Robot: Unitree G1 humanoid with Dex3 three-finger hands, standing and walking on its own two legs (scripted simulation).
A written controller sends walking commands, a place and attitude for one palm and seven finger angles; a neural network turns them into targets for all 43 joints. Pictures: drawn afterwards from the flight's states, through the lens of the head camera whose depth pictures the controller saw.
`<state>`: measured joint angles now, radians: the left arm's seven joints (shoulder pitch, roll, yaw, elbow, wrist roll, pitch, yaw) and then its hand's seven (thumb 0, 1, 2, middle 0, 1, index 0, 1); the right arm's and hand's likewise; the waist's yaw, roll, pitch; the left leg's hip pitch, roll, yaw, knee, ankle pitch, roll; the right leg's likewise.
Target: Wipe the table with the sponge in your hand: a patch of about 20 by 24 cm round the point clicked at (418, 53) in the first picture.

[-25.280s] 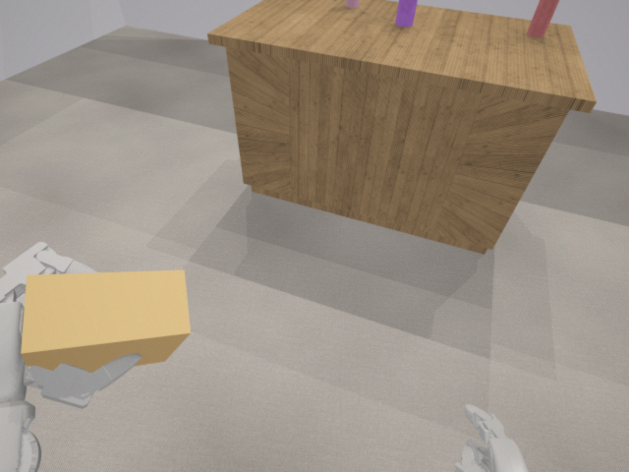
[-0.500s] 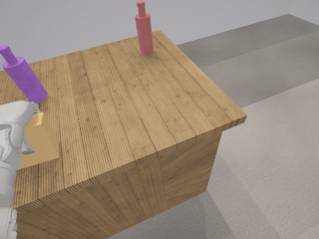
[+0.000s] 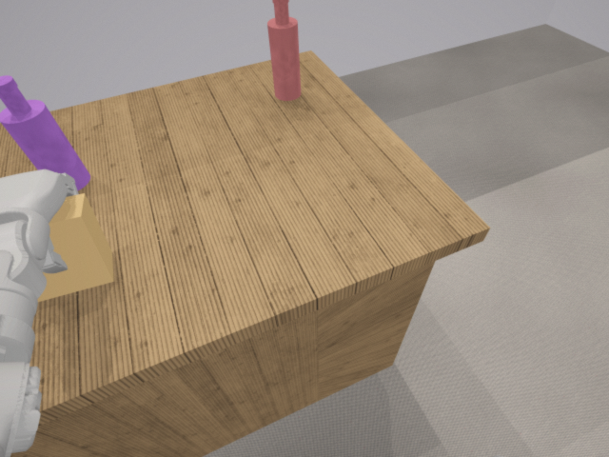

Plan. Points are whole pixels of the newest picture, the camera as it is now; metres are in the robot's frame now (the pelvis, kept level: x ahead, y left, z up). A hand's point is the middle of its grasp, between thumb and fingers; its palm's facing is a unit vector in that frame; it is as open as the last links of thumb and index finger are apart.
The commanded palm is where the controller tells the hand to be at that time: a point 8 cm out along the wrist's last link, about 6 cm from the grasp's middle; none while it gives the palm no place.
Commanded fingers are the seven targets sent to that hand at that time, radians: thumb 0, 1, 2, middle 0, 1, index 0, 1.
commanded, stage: wipe forward along the first lane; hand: left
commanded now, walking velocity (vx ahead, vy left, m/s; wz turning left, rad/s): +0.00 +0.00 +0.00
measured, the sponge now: (57, 260) +0.36 +0.38 +0.06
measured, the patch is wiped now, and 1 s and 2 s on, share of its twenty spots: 0.35 0.40 0.65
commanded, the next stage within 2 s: slide across to the middle lane in 0.06 s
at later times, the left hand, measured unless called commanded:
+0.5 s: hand (58, 211) +0.40 +0.37 +0.11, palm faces -0.07 +0.03 -1.00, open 10.0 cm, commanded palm +0.39 +0.33 +0.16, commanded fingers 0.00 0.10 1.30 -1.20 -1.60 -1.20 -1.60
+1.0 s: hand (106, 198) +0.43 +0.32 +0.11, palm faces -0.04 -0.01 -1.00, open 10.0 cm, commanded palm +0.40 +0.29 +0.15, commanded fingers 0.00 0.10 1.30 -1.20 -1.60 -1.20 -1.60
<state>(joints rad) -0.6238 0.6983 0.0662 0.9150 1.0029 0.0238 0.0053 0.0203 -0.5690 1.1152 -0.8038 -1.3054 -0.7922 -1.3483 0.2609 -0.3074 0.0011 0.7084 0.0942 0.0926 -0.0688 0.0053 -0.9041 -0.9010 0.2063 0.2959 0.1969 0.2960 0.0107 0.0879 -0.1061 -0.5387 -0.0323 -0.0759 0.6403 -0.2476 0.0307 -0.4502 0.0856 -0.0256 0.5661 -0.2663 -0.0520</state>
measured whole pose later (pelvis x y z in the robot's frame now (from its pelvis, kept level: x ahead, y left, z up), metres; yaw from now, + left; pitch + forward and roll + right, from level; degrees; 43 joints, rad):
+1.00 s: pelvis +0.05 +0.02 +0.01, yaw +1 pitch +7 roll -2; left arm -0.58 0.47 -0.12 0.66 0.98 0.34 0.06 0.00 -0.52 1.11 -0.74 -1.38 -0.73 -1.42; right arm 0.18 -0.28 0.01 0.71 0.07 0.13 -0.02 0.01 -0.90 -0.90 0.21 0.30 0.20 0.30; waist 0.04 0.08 -0.10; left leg -0.38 -0.07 -0.08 0.52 -0.26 0.05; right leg -0.28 0.05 -0.02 0.44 -0.28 -0.03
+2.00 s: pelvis +0.04 +0.01 +0.01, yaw -1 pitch +2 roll -1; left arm -0.18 0.40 -0.18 0.16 0.95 0.51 0.08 0.01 -0.47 1.07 -0.67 -1.42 -0.69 -1.43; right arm 0.08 -0.28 0.03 0.66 0.09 0.14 0.00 0.01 -0.91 -0.90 0.20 0.30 0.19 0.30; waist 0.06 0.12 -0.10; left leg -0.28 -0.05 -0.04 0.51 -0.27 0.04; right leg -0.21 0.06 0.02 0.47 -0.29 -0.04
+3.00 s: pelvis +0.01 -0.01 +0.01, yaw -1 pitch -3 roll +0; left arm -0.06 0.36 -0.30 -0.03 0.98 0.61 0.04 0.01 -0.48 1.06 -0.67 -1.41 -0.73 -1.36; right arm 0.00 -0.26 0.04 0.68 0.08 0.11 0.01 0.01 -0.91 -0.90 0.20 0.30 0.19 0.30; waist 0.10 0.12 -0.08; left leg -0.23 -0.04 -0.04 0.51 -0.23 0.02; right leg -0.19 0.08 0.02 0.51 -0.28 -0.07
